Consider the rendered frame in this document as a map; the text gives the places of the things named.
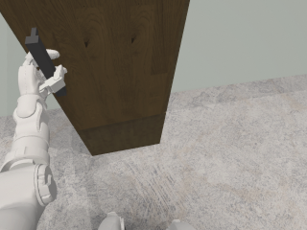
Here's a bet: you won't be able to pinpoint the robot left shin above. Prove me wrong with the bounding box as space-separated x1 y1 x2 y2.
106 212 118 218

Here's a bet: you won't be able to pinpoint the left robot thigh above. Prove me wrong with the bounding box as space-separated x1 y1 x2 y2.
98 216 125 230

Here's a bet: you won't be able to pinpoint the left robot hand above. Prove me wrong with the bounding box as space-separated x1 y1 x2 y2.
18 49 67 102

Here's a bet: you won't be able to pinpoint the cupboard door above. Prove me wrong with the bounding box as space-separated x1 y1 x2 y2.
0 0 185 131

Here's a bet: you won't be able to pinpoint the robot left upper arm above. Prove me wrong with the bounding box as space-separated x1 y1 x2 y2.
0 164 58 230

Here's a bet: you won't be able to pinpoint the robot left forearm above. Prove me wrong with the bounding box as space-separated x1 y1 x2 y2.
0 94 50 173

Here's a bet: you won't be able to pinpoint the handle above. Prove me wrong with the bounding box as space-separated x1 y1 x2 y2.
25 27 67 97

